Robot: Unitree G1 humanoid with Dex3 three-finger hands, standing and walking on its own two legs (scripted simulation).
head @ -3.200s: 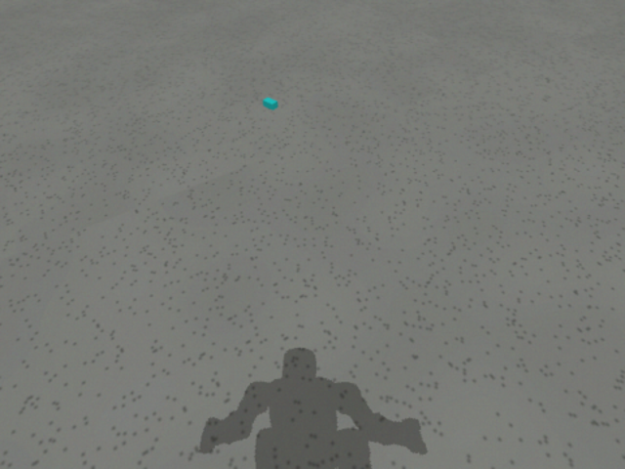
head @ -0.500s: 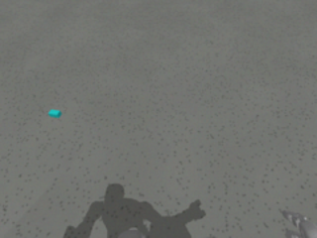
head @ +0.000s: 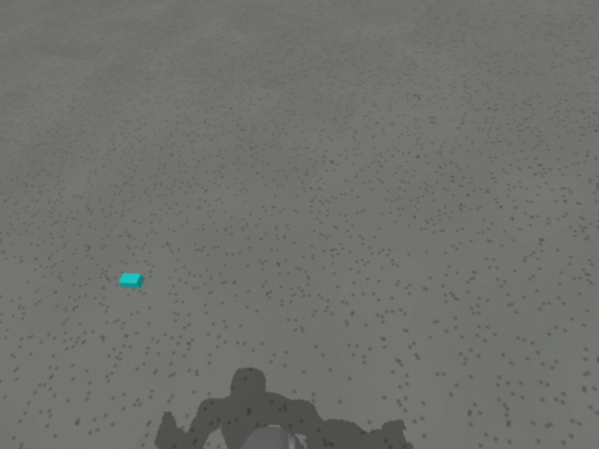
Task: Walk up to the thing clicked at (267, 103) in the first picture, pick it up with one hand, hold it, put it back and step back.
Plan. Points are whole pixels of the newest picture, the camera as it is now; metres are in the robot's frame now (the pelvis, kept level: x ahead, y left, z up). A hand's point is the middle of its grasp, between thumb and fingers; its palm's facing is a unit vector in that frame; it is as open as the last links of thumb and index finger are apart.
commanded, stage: walk up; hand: left
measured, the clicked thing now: (131, 280) +0.87 +0.83 -0.74
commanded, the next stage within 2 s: none
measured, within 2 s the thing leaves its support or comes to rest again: neither
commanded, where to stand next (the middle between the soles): +0.49 +0.68 m, yaw -9 degrees
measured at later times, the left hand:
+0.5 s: hand (53, 394) +0.24 +0.47 -0.13, palm faces -0.12 -0.85 -0.51, open 7.4 cm
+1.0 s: hand out of the picture +0.33 +0.72 -0.14, palm faces -0.07 -0.80 -0.59, open 7.4 cm
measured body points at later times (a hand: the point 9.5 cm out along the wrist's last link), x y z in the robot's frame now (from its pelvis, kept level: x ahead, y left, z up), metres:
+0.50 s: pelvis +0.15 +0.18 -0.01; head +0.18 +0.15 +0.44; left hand +0.25 +0.51 -0.10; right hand +0.16 -0.15 -0.13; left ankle +0.13 +0.25 -0.72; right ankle +0.24 +0.10 -0.72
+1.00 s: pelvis +0.26 +0.38 -0.02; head +0.27 +0.37 +0.43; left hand +0.33 +0.76 -0.10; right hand +0.30 +0.04 -0.12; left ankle +0.29 +0.50 -0.72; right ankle +0.27 +0.23 -0.67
